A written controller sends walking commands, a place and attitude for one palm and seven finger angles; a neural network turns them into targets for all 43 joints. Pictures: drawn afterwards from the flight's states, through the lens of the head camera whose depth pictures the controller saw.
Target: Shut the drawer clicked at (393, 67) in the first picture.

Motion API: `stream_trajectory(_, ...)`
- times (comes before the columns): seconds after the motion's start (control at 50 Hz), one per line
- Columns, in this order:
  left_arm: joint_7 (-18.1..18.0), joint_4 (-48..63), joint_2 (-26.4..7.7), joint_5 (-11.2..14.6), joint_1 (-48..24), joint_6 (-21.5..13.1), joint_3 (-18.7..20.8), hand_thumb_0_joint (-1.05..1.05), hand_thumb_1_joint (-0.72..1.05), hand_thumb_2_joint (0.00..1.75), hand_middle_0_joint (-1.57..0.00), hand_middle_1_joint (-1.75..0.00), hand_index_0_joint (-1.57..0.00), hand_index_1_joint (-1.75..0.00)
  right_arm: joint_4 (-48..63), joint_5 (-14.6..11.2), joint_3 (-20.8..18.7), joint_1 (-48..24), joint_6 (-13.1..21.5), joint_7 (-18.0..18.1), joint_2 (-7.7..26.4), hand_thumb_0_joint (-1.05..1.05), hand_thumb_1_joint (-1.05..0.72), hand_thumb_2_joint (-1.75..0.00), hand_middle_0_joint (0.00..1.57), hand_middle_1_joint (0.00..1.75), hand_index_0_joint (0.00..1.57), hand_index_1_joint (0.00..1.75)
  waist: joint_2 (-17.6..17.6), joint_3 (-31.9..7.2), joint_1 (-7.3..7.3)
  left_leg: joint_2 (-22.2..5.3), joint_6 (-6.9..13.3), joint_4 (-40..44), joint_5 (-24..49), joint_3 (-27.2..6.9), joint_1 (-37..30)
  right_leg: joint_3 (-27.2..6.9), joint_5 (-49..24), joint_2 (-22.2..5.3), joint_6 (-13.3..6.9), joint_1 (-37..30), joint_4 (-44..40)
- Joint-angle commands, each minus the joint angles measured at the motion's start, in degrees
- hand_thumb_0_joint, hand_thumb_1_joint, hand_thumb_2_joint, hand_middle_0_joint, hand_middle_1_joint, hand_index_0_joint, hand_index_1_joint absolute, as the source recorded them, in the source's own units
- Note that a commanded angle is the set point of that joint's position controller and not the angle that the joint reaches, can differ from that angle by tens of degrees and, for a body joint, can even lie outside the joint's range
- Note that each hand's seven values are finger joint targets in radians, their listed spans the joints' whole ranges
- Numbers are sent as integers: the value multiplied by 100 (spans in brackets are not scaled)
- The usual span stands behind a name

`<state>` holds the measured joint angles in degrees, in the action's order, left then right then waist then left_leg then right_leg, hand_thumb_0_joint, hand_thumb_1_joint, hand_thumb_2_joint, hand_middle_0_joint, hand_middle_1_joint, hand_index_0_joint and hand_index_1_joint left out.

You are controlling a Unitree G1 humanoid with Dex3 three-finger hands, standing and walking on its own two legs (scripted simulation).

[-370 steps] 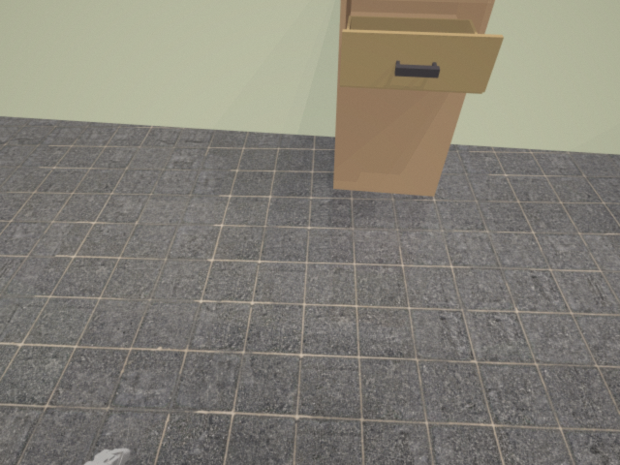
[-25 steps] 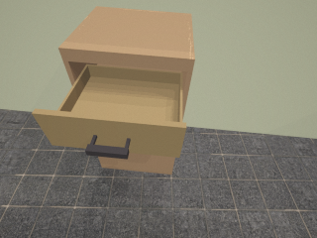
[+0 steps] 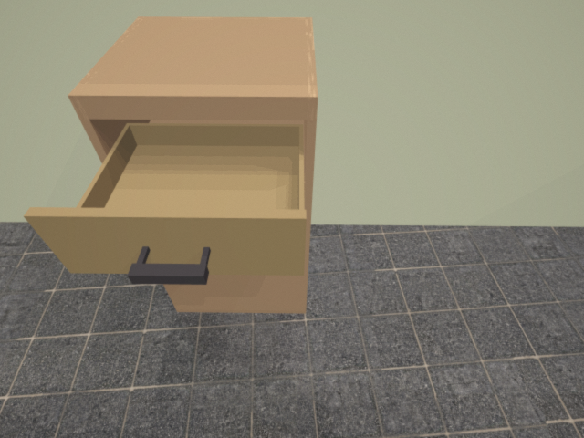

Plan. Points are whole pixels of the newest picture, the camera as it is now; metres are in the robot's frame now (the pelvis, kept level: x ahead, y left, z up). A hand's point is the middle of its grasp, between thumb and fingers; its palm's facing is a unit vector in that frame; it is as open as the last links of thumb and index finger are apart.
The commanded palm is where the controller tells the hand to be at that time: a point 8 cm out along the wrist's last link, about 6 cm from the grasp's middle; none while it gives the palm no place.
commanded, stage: come to a stop and stand still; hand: left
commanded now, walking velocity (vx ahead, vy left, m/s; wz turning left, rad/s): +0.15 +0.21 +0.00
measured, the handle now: (172, 263) +0.38 +0.23 -0.01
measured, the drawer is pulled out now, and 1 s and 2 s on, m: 0.27 0.27 0.27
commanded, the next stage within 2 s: look again from close up in 1.08 s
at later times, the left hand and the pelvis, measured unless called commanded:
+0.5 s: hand out of the picture -0.06 +0.16 -0.15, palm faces +0.13 -0.96 -0.23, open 7.4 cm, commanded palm none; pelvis -0.02 -0.01 +0.01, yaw +1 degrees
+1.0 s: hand out of the picture +0.01 +0.21 -0.17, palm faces +0.05 -0.98 -0.20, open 7.3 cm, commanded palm none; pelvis +0.00 +0.04 +0.01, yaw +0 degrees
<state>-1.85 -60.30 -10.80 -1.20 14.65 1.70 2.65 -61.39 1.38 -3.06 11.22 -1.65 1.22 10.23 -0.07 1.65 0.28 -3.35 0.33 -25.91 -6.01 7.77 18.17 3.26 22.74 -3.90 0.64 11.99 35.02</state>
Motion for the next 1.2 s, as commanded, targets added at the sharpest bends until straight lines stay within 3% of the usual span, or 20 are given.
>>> stream_trajectory(0.0, -28, -49, -883, -61, 864, -107, 32, 0, 90, 90, -20, -30, -20, -30, 376, -87, -22, 25, -37, -99, 6, 0, -90, -90, 20, 30, 20, 30, -1297, 736, -204, 148, -251, -677, -2017, -303, 798, -2185, 2192, -1683, -669, 569, -3288)
stream_trajectory(0.02, -51, 124, -1028, -13, 480, -151, 94, 0, 90, 90, -20, -30, -20, -30, 422, -14, -84, -162, -113, -111, 297, 0, -90, -90, 20, 30, 20, 30, -1556, 1010, -290, 46, -197, -1430, -1744, -634, 680, -2659, 2447, -1842, -762, 1382, -3615)
stream_trajectory(0.04, -70, 178, -950, -2, 154, -189, 95, 0, 90, 90, -20, -30, -20, -30, 326, 13, -112, 48, -143, -115, 355, 0, -90, -90, 20, 30, 20, 30, -1534, 1090, -113, 49, -160, -1899, -1461, -849, 669, -2520, 2146, -1714, -727, 1509, -3579)
stream_trajectory(0.08, -46, 299, -795, 11, -198, -232, 77, 0, 90, 90, -20, -30, -20, -30, 88, 8, -139, 685, -85, -167, 401, 0, -90, -90, 20, 30, 20, 30, -1023, 808, 133, 100, -184, -2336, -1107, -736, 719, -1583, 846, -1333, -637, 927, -3079)
stream_trajectory(0.14, -13, 200, -671, 33, 372, -293, 91, 0, 90, 90, -20, -30, -20, -30, 81, 13, -118, 821, -31, -174, 387, 0, -90, -90, 20, 30, 20, 30, -806, 424, -89, 169, -287, -2676, -853, -653, 1085, -1070, -510, -1163, -574, -130, -2553)
stream_trajectory(0.26, -99, 21, -625, 0, 1027, -307, 160, 0, 90, 90, -20, -30, -20, -30, 315, 25, -106, 539, -65, -118, 431, 0, -90, -90, 20, 30, 20, 30, -883, 81, -372, 43, -405, -2866, -1236, -807, 1559, -1404, -1812, -1563, -913, -1089, -2114)
stream_trajectory(0.38, -81, -68, -657, -67, 961, -284, 160, 0, 90, 90, -20, -30, -20, -30, 390, -59, -25, 282, 6, -96, 279, 0, -90, -90, 20, 30, 20, 30, -1185, -38, -384, 116, -347, -1746, -1648, -577, 789, -1294, -2227, -1462, -1001, -776, -1943)
stream_trajectory(0.42, -71, -85, -701, -83, 770, -258, 162, 0, 90, 90, -20, -30, -20, -30, 380, -88, 9, 302, 42, -89, 202, 0, -90, -90, 20, 30, 20, 30, -1223, 15, -308, 200, -275, -1137, -1543, -510, 161, -1186, -2118, -1337, -913, -284, -1904)
stream_trajectory(0.48, -48, -136, -614, -19, 445, -210, 108, 0, 90, 90, -20, -30, -20, -30, 136, -106, 41, 713, 129, -41, 180, 0, -90, -90, 20, 30, 20, 30, -1129, -12, -13, 269, -238, 319, -397, -322, -1259, -736, -1492, -830, -477, 526, -1471)
stream_trajectory(0.5, -55, -131, -438, 5, 476, -180, 68, 0, 90, 90, -20, -30, -20, -30, 102, -97, 41, 819, 193, -15, 372, 0, -90, -90, 20, 30, 20, 30, -514, -75, 17, -13, -167, 515, -226, -532, -1600, -636, -1145, -605, -345, 769, -1137)
stream_trajectory(0.52, -45, -104, -232, 11, 598, -151, 27, 0, 90, 90, -20, -30, -20, -30, 113, -59, -3, 806, 229, 4, 633, 0, -90, -90, 20, 30, 20, 30, 351, -69, -22, -633, 63, 552, 174, -1205, -1572, -357, -630, -253, -169, 994, -793)
stream_trajectory(0.54, -49, -90, -59, 4, 661, -136, -9, 0, 90, 90, -20, -30, -20, -30, 175, -44, -19, 678, 203, 21, 849, 0, -90, -90, 20, 30, 20, 30, 672, 28, -85, -1085, 340, 735, -77, -1579, -1083, -81, -181, -73, -39, 824, -680)
stream_trajectory(0.58, -38, -171, 25, -10, 560, -85, -76, 0, 90, 90, -20, -30, -20, -30, 132, -41, 5, 412, 218, 75, 804, 0, -90, -90, 20, 30, 20, 30, 1257, 259, -113, -1121, 538, 1308, -320, -1805, -502, 148, -165, -16, 79, 457, -282)
stream_trajectory(0.64, -8, -332, -105, 5, 588, -89, -120, 0, 90, 90, -20, -30, -20, -30, 162, -67, 98, 79, 237, 114, 577, 0, -90, -90, 20, 30, 20, 30, 1057, 321, -237, -796, 506, 1098, 506, -1328, -654, -61, -401, -139, 62, 341, -347)
stream_trajectory(0.68, -9, -420, -162, 9, 731, -141, -131, 0, 90, 90, -20, -30, -20, -30, 131, -95, 96, 145, 262, 134, 497, 0, -90, -90, 20, 30, 20, 30, 575, 146, -241, -579, 387, 689, 1259, -1085, -958, -147, -1247, -173, 64, 87, -1031)
stream_trajectory(0.78, -23, -424, -311, 14, 410, -212, -133, 0, 90, 90, -20, -30, -20, -30, 13, -118, 87, 346, 278, 104, 462, 0, -90, -90, 20, 30, 20, 30, -265, -2, -62, -340, 83, 516, 1128, -836, -1191, -278, -2352, -309, 6, -136, -1262)
stream_trajectory(0.92, -36, -436, -345, 35, 263, -181, -119, 0, 90, 90, -20, -30, -20, -30, -131, -97, 149, 387, 311, 96, 428, 0, -90, -90, 20, 30, 20, 30, 114, 31, -99, -334, 41, 739, 895, -870, -1071, -258, -1927, -318, 17, -318, -1366)
stream_trajectory(1.14, -38, -473, -330, 69, 297, -195, -141, 0, 90, 90, -20, -30, -20, -30, -371, -103, 195, 778, 317, 101, 355, 0, -90, -90, 20, 30, 20, 30, -22, 206, -102, -288, 31, 840, 546, -850, -991, -256, -1853, -314, -24, -402, -1523)
stream_trajectory(1.16, -262, -496, -480, -16, 511, -377, -230, 0, 90, 90, -20, -30, -20, -30, 33, -137, 224, 435, 392, 0, 646, 0, -90, -90, 20, 30, 20, 30, -29, 394, -157, -371, -84, -287, 1207, -707, -459, -517, -3265, -500, -108, -182, -1275)
stream_trajectory(1.18, -219, -401, -656, 9, 516, -445, -201, 0, 90, 90, -20, -30, -20, -30, 115, -94, 246, 603, 402, 5, 517, 0, -90, -90, 20, 30, 20, 30, 205, 265, 30, -166, -152, -48, 1249, -662, -567, -411, -4304, -577, -217, -377, -901)
